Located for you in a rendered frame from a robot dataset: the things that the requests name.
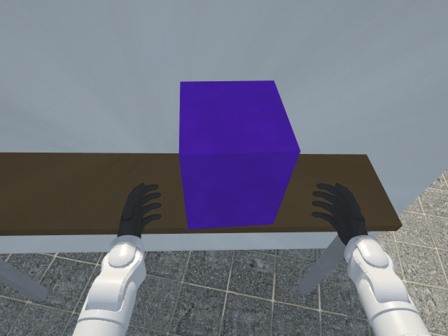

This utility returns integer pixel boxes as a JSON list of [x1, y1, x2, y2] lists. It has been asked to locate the robot right hand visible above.
[[311, 183, 368, 246]]

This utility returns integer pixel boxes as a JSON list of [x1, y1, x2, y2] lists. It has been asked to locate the right robot forearm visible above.
[[344, 235, 432, 336]]

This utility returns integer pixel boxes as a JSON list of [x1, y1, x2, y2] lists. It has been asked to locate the left robot forearm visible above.
[[72, 235, 146, 336]]

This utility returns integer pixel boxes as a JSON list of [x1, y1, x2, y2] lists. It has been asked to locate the table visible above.
[[0, 153, 403, 301]]

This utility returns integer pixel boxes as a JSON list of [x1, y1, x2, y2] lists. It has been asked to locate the carton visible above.
[[179, 80, 300, 230]]

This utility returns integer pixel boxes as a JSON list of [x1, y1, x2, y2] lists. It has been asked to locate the robot left hand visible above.
[[117, 183, 162, 238]]

